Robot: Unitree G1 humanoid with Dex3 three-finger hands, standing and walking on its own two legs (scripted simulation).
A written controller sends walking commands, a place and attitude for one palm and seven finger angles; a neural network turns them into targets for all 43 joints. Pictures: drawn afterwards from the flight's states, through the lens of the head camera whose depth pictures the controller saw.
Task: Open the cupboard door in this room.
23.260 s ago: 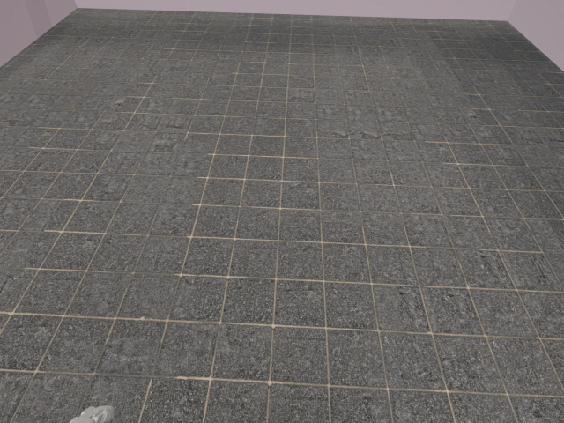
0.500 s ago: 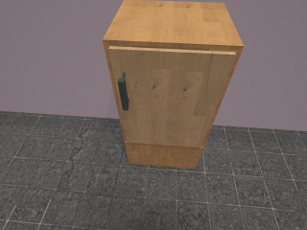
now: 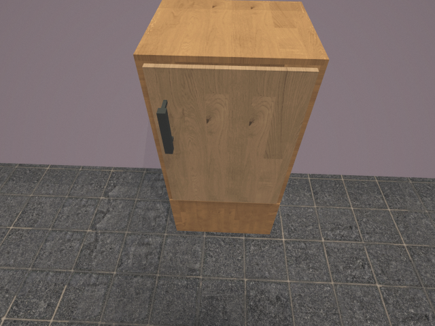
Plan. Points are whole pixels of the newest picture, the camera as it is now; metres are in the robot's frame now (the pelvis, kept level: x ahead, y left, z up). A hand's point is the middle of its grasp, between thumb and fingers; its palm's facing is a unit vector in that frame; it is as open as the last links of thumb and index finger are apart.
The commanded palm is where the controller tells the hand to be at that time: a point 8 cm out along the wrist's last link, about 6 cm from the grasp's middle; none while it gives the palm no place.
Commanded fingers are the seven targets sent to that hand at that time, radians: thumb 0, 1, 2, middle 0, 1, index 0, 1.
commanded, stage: look again from close up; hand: left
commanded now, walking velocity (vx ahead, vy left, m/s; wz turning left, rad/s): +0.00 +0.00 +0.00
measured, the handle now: (167, 127) +0.62 +0.17 -0.03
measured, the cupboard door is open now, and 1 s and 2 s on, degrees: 0 0 0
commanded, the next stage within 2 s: shuffle to correct the standing spot in 0.38 s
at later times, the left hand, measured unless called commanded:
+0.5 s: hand out of the picture +0.03 +0.19 -0.17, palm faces -0.01 -0.98 -0.21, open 7.4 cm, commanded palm none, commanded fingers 0.00 0.90 0.90 -0.20 -0.30 -0.20 -0.30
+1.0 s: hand out of the picture +0.03 +0.15 -0.19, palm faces +0.06 -0.99 -0.15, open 7.4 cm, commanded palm none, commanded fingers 0.00 0.90 0.90 -0.20 -0.30 -0.20 -0.30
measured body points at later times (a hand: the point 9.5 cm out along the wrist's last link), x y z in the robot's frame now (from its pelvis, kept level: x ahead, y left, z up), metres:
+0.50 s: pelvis +0.01 +0.01 +0.00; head +0.02 +0.01 +0.45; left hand +0.03 +0.25 -0.15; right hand +0.03 -0.22 -0.15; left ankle +0.02 +0.11 -0.74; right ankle +0.00 -0.11 -0.74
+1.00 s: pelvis +0.09 +0.00 -0.01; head +0.11 +0.02 +0.44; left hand +0.03 +0.21 -0.18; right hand +0.11 -0.23 -0.16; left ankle +0.05 +0.10 -0.74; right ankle +0.00 -0.11 -0.73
